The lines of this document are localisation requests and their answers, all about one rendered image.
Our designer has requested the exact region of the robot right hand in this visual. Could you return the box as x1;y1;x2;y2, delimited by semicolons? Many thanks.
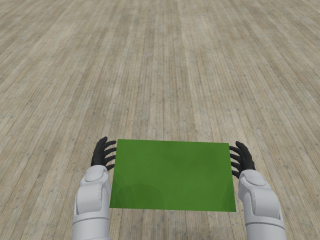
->
229;141;256;179

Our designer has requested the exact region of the robot right forearm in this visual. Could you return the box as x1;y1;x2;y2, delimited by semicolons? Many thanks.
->
238;169;287;240

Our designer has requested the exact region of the robot left forearm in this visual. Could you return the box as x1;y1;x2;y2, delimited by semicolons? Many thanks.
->
71;165;112;240

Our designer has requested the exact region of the carton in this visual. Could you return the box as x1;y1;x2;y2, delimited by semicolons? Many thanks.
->
109;139;236;212

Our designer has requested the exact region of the robot left hand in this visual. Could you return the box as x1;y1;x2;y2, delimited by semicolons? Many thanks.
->
90;136;117;171

